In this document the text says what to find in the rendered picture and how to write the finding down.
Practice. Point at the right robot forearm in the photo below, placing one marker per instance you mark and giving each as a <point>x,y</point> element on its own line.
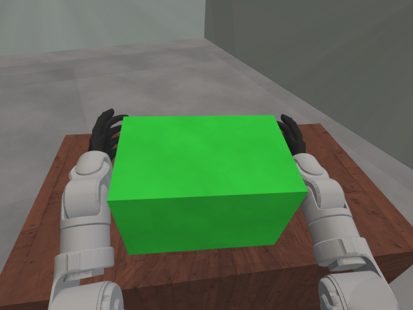
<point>337,243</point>

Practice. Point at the robot right upper arm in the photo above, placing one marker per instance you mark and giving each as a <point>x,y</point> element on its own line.
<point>364,290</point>

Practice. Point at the pedestal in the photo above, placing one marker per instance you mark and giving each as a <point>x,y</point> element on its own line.
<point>284,276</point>

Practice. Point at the left robot hand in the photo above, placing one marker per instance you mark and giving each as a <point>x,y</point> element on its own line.
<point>102,132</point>

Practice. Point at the left robot forearm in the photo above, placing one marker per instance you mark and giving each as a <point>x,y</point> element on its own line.
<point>85,218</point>

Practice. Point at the right robot hand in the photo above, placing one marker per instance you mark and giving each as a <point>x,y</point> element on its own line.
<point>292,135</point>

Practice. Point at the carton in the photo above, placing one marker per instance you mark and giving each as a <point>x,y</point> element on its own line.
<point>186,183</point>

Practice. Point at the robot left upper arm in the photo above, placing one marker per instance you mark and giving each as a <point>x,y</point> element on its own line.
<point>97,296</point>

